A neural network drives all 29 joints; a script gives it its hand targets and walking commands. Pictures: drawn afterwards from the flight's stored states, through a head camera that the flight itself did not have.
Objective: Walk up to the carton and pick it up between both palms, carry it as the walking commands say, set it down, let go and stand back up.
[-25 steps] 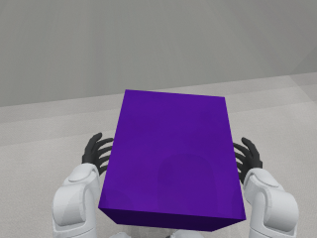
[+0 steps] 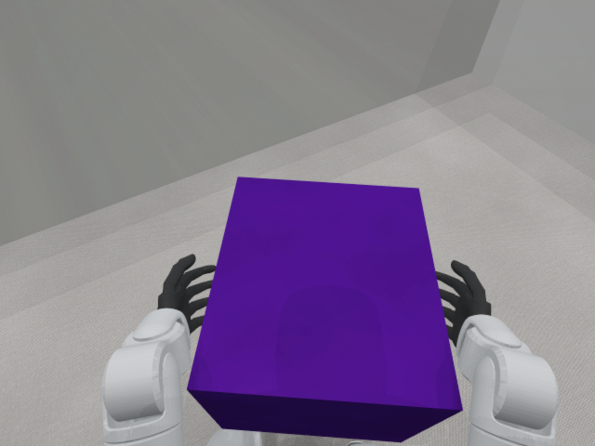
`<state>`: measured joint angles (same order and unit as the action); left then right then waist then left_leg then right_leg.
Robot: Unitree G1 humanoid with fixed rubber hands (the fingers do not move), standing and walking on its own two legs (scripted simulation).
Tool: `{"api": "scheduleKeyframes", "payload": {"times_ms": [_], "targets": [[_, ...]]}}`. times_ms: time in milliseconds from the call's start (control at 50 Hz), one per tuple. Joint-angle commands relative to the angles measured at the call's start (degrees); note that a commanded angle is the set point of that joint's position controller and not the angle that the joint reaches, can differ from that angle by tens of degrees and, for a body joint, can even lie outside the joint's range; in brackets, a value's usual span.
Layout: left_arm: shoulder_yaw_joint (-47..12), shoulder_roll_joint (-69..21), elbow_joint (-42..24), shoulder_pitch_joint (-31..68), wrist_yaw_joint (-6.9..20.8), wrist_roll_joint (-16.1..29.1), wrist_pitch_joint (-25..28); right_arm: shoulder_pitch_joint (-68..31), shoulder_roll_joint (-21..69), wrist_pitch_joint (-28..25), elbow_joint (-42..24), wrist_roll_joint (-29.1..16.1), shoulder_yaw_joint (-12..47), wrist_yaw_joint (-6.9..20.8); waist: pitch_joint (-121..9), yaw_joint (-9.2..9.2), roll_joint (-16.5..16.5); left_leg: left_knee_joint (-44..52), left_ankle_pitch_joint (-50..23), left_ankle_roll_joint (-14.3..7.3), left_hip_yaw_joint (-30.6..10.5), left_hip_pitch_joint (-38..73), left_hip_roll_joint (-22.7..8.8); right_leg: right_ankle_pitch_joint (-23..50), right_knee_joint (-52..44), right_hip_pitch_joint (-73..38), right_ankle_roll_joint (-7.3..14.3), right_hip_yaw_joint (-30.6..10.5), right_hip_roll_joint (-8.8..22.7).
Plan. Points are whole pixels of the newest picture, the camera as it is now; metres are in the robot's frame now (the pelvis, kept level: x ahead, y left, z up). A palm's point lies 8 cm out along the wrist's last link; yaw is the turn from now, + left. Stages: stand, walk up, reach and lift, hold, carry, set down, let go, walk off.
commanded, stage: carry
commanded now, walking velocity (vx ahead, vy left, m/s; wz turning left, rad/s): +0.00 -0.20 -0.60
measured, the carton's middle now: (319, 309) +0.30 -0.01 -0.01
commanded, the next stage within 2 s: none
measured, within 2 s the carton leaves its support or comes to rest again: neither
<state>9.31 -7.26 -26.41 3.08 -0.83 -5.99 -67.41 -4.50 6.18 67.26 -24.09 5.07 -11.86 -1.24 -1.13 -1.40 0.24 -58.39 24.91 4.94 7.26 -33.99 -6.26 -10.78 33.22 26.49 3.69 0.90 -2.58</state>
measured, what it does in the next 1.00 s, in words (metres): walks backwards, turning right: left foot, then right foot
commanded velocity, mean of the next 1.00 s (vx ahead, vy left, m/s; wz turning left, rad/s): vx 0.00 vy -0.20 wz -0.60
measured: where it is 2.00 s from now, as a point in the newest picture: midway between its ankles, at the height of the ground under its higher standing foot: outside the picture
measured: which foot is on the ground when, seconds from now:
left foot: up 0.00-0.10, down 0.12-0.46, up 0.48-0.72, down 0.74-1.00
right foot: down 0.00-0.12, up 0.14-0.44, down 0.46-0.76, up 0.78-1.00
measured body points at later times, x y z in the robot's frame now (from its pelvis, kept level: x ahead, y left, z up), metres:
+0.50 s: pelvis -0.12 -0.15 -0.01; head -0.11 -0.15 +0.44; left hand +0.19 -0.06 +0.07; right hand +0.09 -0.40 +0.06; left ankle -0.02 +0.05 -0.71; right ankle -0.12 -0.30 -0.73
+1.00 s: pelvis -0.25 -0.25 +0.01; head -0.24 -0.23 +0.46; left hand +0.06 -0.24 +0.09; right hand -0.13 -0.54 +0.10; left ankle -0.14 -0.12 -0.73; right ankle -0.33 -0.40 -0.68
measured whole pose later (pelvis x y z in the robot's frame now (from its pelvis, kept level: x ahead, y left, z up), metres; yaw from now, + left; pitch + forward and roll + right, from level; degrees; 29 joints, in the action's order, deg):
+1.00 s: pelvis -0.25 -0.25 +0.01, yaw -35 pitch +2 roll -3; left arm 9.4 -5.9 -27.3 4.1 -0.5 -6.0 -68.1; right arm -4.3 7.3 66.1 -24.3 6.9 -10.8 -0.8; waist -2.9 1.8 0.7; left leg -28.9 10.9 5.5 12.0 -17.9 -16.4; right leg -21.7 48.4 27.8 -3.0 3.3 3.7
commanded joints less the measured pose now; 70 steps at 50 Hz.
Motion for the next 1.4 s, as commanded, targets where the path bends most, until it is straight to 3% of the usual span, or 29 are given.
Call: {"api": "scheduleKeyframes", "payload": {"times_ms": [0,60,100,120,140,180,200,260,400,440,460,480,500,540,660,720,740,760,780,820,880,1020,1060,1080,1100,1160,1320,1360,1380], "targets": [[-41.5,-43.4,-4.5,22.3,11.9,19.9,0.2,-28.1,45.7,-0.2,-8.3,-26.0,47.8,13.7,-21.4,2.08,-9.2,7.1,0.5,-1.4,-2.6,3.3,1.3,16.0,-10.5,-17.2,9.5,-17.5,15.2],[-42.4,-42.3,-4.3,21.0,11.6,19.4,0.0,-25.6,45.3,0.2,-6.5,-25.8,47.3,14.2,-21.7,2.14,-9.3,21.8,0.5,-3.1,-1.4,15.0,3.5,13.2,-13.8,-13.4,6.6,-17.8,13.1],[-43.4,-42.2,-4.4,22.2,11.4,19.8,0.0,-23.8,45.7,0.2,-4.8,-25.4,46.8,14.6,-22.5,0.59,-6.9,39.9,-8.1,-4.6,-2.1,34.0,-1.2,7.3,-11.2,-2.9,-0.8,-12.8,7.6],[-44.4,-42.5,-5.4,22.9,11.9,20.6,-0.3,-20.5,45.9,-0.3,-2.3,-24.0,45.8,14.5,-19.5,-0.33,11.3,45.3,-10.5,-13.3,-22.9,37.9,-20.9,-6.9,5.5,9.7,-7.1,-3.2,-1.8],[-45.7,-42.6,-6.9,26.6,12.0,20.8,-0.4,-21.9,46.0,-0.6,-2.9,-23.7,45.6,14.6,-14.9,0.35,21.7,46.1,-24.1,-18.9,-27.5,31.4,-34.0,-17.3,24.9,15.9,-5.9,0.7,1.7],[-46.1,-43.2,-6.5,27.9,12.6,22.2,-0.1,-24.5,46.4,-0.5,-5.9,-23.5,46.2,14.5,-13.1,1.23,7.5,42.4,-26.6,-14.1,-15.4,24.3,-26.5,-11.7,38.1,11.0,-5.0,-3.9,6.6],[-45.5,-43.2,-5.4,27.6,12.7,22.4,-0.1,-26.1,45.9,-0.4,-6.6,-23.5,45.8,14.5,-13.2,1.55,6.8,41.7,-24.8,-10.7,-9.6,23.9,-22.4,-8.5,38.6,10.5,-4.9,-3.5,6.6],[-46.2,-42.6,-5.2,27.4,12.1,23.3,-0.5,-25.3,43.2,0.3,-5.5,-22.4,43.1,14.1,-13.1,1.64,11.5,38.2,-36.3,-6.2,1.3,24.4,-15.4,-9.3,23.6,4.4,-5.6,2.8,4.1],[-43.6,-42.0,1.0,24.8,13.1,23.5,-2.5,-20.3,41.4,1.6,-1.2,-19.0,41.2,13.3,-15.8,1.59,16.5,28.6,-35.6,-2.7,4.1,25.4,-18.3,-6.5,-7.1,-6.5,-5.2,8.6,2.5],[-42.7,-42.4,2.9,23.3,13.7,24.1,-2.3,-21.7,41.8,1.4,-1.0,-19.1,41.7,13.4,-15.2,2.71,0.4,13.3,-15.9,1.6,4.7,8.6,-12.6,8.8,-13.0,-19.4,-3.2,0.3,6.8],[-41.0,-41.9,4.9,23.0,13.6,22.9,-1.8,-24.1,42.2,1.7,-1.2,-20.2,43.5,14.1,-14.9,2.42,-20.9,4.3,17.6,4.8,7.9,-6.4,-2.0,28.7,-12.9,-20.8,4.1,-19.8,20.9],[-42.6,-44.1,1.6,25.8,13.4,23.8,-0.9,-26.8,45.1,1.2,-1.6,-22.1,45.2,14.5,-14.2,1.04,-20.2,-3.2,18.3,3.8,-0.9,-5.1,-4.3,42.7,-8.1,-16.8,7.2,-17.5,19.6],[-42.2,-44.6,-1.0,27.2,13.4,23.7,-0.4,-27.8,47.7,0.6,-2.7,-23.8,46.5,14.8,-17.7,0.84,-16.9,-6.6,14.4,2.4,-2.0,-3.0,-3.4,42.7,-6.3,-18.4,7.2,-12.9,17.9],[-41.0,-45.5,-2.9,28.1,13.0,22.1,0.6,-32.7,49.5,-0.4,-6.1,-26.6,47.6,14.9,-20.1,1.12,-13.8,-8.2,2.2,1.4,-2.3,-0.2,-3.7,24.7,-5.8,-15.9,5.8,-6.5,13.9],[-41.0,-44.5,-4.2,23.8,11.3,19.0,1.2,-31.2,46.5,-0.7,-9.0,-27.7,48.2,14.6,-22.6,1.89,-10.2,9.8,2.1,-1.3,-2.1,8.3,1.2,11.9,-11.1,-14.6,8.4,-16.1,14.8],[-42.3,-43.4,-3.7,22.2,10.9,18.6,1.0,-26.1,46.1,-0.4,-6.1,-26.8,47.2,15.1,-23.7,0.75,-8.7,33.9,-4.4,-3.4,-0.3,27.4,1.3,9.2,-11.2,-6.7,2.3,-13.1,10.4],[-42.9,-43.4,-3.9,22.6,11.0,18.9,0.8,-24.3,46.3,-0.6,-4.8,-26.2,46.8,15.2,-21.5,-0.31,-0.6,42.1,-5.6,-7.1,-11.5,37.8,-9.1,1.0,-3.4,6.8,-2.6,-8.5,4.5],[-44.6,-43.6,-5.8,25.0,11.4,19.8,0.4,-20.4,46.5,-1.0,-1.0,-24.1,45.2,15.0,-17.9,-0.86,23.2,45.6,-16.8,-17.6,-32.0,35.0,-30.8,-16.9,21.5,17.7,-5.4,0.9,-2.4],[-45.3,-43.0,-5.8,27.1,11.6,19.9,0.6,-23.1,46.5,-1.1,-3.9,-24.3,46.2,15.0,-15.8,0.46,17.6,43.9,-30.4,-18.9,-26.0,30.4,-32.7,-16.7,33.7,17.1,-5.6,-1.9,4.0],[-45.9,-43.7,-5.9,27.9,12.2,21.7,1.0,-25.1,46.5,-1.2,-6.5,-24.0,46.4,15.0,-15.2,1.12,7.1,40.7,-29.1,-12.4,-12.5,25.4,-23.9,-9.6,41.7,12.3,-4.9,-4.5,6.7],[-45.8,-43.2,-4.4,27.8,12.1,22.7,0.4,-24.7,44.1,-0.6,-5.7,-22.6,43.9,14.6,-14.0,1.33,10.0,37.1,-33.1,-6.4,-1.6,27.8,-15.8,-7.2,28.1,9.4,-6.1,0.2,5.3],[-44.2,-42.1,2.1,25.2,13.1,23.3,-2.0,-20.3,41.3,1.4,-1.0,-19.0,41.4,13.7,-14.2,1.04,16.4,29.6,-32.4,-2.0,3.1,25.5,-19.3,-8.1,-3.9,-3.9,-6.5,9.2,3.9],[-43.5,-43.0,4.8,23.0,13.7,23.9,-2.1,-21.1,41.6,1.4,0.0,-18.7,41.3,13.8,-14.4,2.29,2.6,14.2,-17.5,1.7,4.7,13.2,-13.6,1.9,-12.8,-15.4,-4.5,3.8,4.9],[-42.3,-42.2,6.1,23.4,13.6,23.2,-1.9,-23.0,41.9,1.6,0.1,-19.6,42.7,14.2,-13.9,2.25,-18.7,3.3,15.3,4.7,8.6,-4.3,-3.6,17.9,-13.9,-20.4,1.3,-16.6,19.0],[-42.9,-44.4,3.9,24.8,13.5,23.5,-1.0,-27.4,44.4,1.2,-1.6,-22.1,45.2,14.7,-12.8,1.36,-22.9,-6.0,20.8,4.5,0.7,-7.1,-3.1,34.8,-9.9,-16.7,6.6,-19.5,19.9],[-41.6,-46.5,-0.9,28.1,13.0,21.9,0.5,-32.3,50.0,-0.1,-5.0,-26.5,47.7,15.2,-19.3,1.36,-12.8,-11.6,5.0,2.3,-2.9,-2.4,-4.0,19.4,-7.6,-16.2,6.3,-8.2,14.2],[-42.5,-45.1,-3.0,22.7,11.1,19.3,1.4,-28.3,46.2,-0.7,-7.9,-27.0,47.7,15.0,-22.9,2.1,-8.4,11.1,3.7,-1.7,-2.8,9.2,2.1,9.4,-13.0,-14.2,9.4,-18.6,14.4],[-43.6,-44.4,-3.3,22.3,10.9,19.4,1.2,-25.2,45.9,-0.6,-6.2,-26.4,47.1,15.1,-23.0,1.64,-8.6,25.4,1.0,-3.1,-1.1,20.1,3.1,8.4,-15.5,-9.9,5.2,-16.9,11.4],[-44.2,-44.2,-3.1,22.9,10.9,19.6,1.1,-23.3,46.2,-0.6,-5.0,-25.9,46.8,15.2,-23.4,0.52,-7.2,37.7,-5.6,-4.2,-1.5,32.5,0.1,6.6,-13.5,-2.3,0.1,-12.8,8.0]]}}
